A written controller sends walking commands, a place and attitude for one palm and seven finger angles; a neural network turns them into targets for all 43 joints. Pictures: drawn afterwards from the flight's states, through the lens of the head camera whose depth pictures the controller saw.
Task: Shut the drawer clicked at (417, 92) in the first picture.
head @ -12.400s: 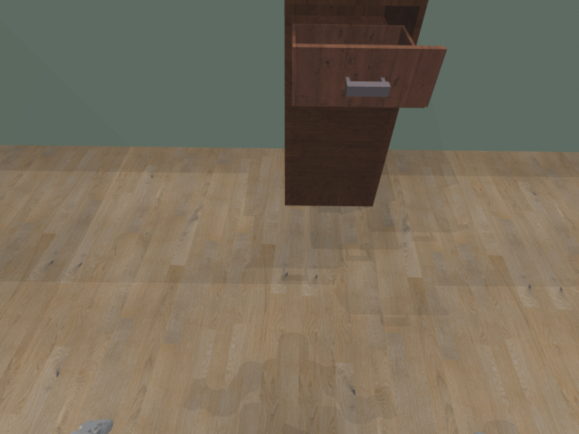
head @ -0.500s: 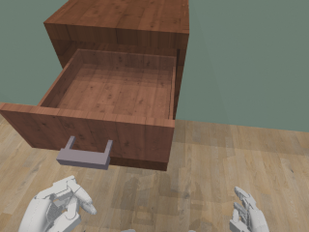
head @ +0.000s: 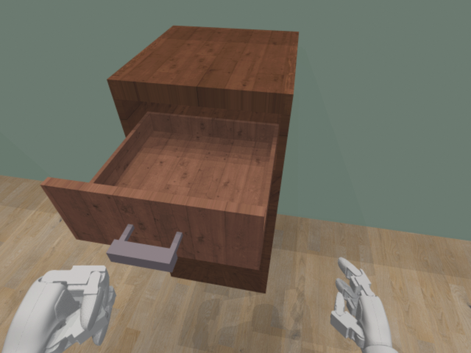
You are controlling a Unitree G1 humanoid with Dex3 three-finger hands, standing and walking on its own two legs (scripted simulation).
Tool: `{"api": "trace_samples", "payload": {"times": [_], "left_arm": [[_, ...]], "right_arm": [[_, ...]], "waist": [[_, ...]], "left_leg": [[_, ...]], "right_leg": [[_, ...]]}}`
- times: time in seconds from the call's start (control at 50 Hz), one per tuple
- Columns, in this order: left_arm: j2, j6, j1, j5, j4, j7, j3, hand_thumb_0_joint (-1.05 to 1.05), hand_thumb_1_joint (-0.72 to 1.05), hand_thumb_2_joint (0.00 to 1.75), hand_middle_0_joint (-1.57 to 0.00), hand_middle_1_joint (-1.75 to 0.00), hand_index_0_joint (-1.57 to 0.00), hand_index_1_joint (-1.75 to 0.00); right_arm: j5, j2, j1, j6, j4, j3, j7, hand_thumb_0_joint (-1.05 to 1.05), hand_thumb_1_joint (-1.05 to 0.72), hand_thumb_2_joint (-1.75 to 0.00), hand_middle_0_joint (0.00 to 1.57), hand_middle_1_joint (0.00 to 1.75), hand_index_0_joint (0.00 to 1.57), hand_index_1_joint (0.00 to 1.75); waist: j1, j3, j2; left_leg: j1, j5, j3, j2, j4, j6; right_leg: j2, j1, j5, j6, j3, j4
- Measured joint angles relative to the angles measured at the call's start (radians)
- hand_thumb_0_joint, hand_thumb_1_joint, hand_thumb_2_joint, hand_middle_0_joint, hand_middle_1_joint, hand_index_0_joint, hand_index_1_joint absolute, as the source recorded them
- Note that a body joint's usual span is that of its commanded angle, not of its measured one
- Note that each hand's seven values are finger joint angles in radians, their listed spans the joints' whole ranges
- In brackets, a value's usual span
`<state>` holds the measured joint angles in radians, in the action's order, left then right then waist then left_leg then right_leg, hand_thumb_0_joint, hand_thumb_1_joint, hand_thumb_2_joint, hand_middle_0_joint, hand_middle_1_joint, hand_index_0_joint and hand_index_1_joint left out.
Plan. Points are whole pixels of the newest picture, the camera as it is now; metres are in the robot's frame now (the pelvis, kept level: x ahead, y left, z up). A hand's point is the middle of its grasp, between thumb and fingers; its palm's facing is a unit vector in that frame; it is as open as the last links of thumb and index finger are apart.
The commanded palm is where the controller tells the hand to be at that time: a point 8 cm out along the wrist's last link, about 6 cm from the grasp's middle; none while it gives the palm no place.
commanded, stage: raise the hand and make a fist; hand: left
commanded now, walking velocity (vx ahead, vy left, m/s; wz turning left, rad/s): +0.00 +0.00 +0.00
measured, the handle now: (148, 244) +0.27 +0.19 +0.06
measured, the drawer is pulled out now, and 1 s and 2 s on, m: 0.30 0.30 0.30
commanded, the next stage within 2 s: bring the fist close to the handle in 0.44 s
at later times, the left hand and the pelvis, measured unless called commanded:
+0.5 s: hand (97, 310) +0.13 +0.18 +0.15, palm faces +0.05 -0.98 -0.17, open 3.3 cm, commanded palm +0.06 +0.23 +0.16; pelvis +0.00 -0.02 +0.01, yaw +0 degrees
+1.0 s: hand (122, 301) +0.16 +0.18 +0.11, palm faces +0.02 -0.99 -0.10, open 3.3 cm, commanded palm +0.11 +0.22 +0.11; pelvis +0.00 -0.01 +0.01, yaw +0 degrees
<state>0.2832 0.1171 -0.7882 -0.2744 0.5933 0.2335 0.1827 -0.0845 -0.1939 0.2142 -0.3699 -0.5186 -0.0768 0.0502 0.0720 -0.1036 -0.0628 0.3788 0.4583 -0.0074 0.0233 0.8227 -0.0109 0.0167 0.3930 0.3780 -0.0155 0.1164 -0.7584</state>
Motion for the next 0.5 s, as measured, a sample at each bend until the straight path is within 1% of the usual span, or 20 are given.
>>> {"api": "trace_samples", "payload": {"times": [0.08,0.14,0.24,0.3,0.38,0.5], "left_arm": [[0.012,-0.024,0.024,-0.026,0.0,0.024,0.035,0.02,0.9,0.9,-1.39,-1.59,-1.4,-1.59],[0.01,-0.037,0.036,-0.041,-0.012,0.039,0.053,0.02,0.9,0.9,-1.4,-1.59,-1.4,-1.6],[0.002,-0.053,0.038,-0.043,-0.038,0.048,0.052,0.02,0.9,0.9,-1.4,-1.6,-1.4,-1.6],[0.009,-0.043,0.029,-0.041,-0.046,0.047,0.058,0.02,0.9,0.9,-1.4,-1.6,-1.4,-1.6],[0.018,-0.019,0.028,-0.052,-0.061,0.047,0.082,0.02,0.9,0.9,-1.4,-1.6,-1.4,-1.6],[0.018,-0.008,0.056,-0.072,-0.109,0.073,0.109,0.02,0.9,0.9,-1.4,-1.6,-1.41,-1.6]], "right_arm": [[-0.006,-0.014,0.01,-0.032,-0.025,-0.001,0.006,0.01,-0.9,-0.9,0.2,0.3,0.2,0.3],[-0.009,-0.025,0.013,-0.049,-0.04,0.004,0.008,0.01,-0.9,-0.9,0.2,0.3,0.2,0.3],[-0.012,-0.04,0.016,-0.066,-0.049,0.019,0.01,0.02,-0.9,-0.9,0.2,0.3,0.2,0.3],[-0.012,-0.043,0.018,-0.073,-0.053,0.027,0.012,0.02,-0.9,-0.9,0.2,0.3,0.2,0.3],[-0.013,-0.047,0.019,-0.082,-0.065,0.032,0.016,0.02,-0.9,-0.9,0.2,0.3,0.2,0.3],[-0.016,-0.05,0.019,-0.098,-0.083,0.031,0.026,0.02,-0.9,-0.9,0.2,0.3,0.2,0.3]], "waist": [[0.0,0.005,-0.005],[-0.003,0.009,-0.005],[-0.006,0.018,-0.002],[-0.007,0.022,0.002],[-0.006,0.026,0.0],[-0.001,0.031,-0.009]], "left_leg": [[-0.04,-0.016,0.0,0.002,-0.04,0.005],[-0.062,-0.029,0.002,0.004,-0.066,0.009],[-0.079,-0.043,0.006,0.009,-0.092,0.016],[-0.085,-0.048,0.006,0.014,-0.101,0.02],[-0.088,-0.051,0.002,0.02,-0.105,0.026],[-0.093,-0.056,-0.002,0.025,-0.113,0.03]], "right_leg": [[-0.004,-0.038,-0.013,-0.004,0.001,0.035],[-0.007,-0.056,-0.022,-0.008,-0.001,0.055],[-0.013,-0.068,-0.034,-0.015,-0.004,0.074],[-0.018,-0.072,-0.037,-0.02,-0.004,0.081],[-0.024,-0.077,-0.041,-0.025,-0.001,0.088],[-0.03,-0.084,-0.047,-0.029,0.003,0.101]]}}
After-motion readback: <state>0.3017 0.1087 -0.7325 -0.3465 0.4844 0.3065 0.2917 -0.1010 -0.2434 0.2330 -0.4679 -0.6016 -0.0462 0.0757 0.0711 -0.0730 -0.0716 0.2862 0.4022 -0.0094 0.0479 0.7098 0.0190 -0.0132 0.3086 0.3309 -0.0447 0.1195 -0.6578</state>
